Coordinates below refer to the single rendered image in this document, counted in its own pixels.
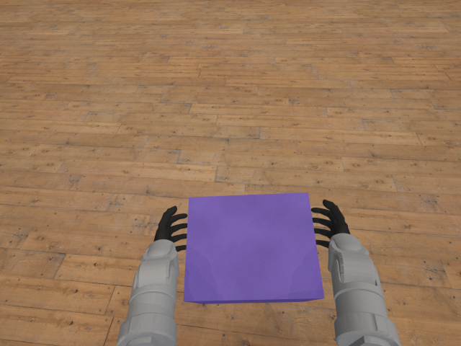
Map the robot right hand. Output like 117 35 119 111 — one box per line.
311 200 350 248

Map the carton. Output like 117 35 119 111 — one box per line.
184 192 324 304

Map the robot left hand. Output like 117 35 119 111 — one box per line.
154 206 187 252

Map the right robot forearm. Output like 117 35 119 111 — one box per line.
328 233 402 346

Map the left robot forearm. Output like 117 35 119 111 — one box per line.
115 239 179 346

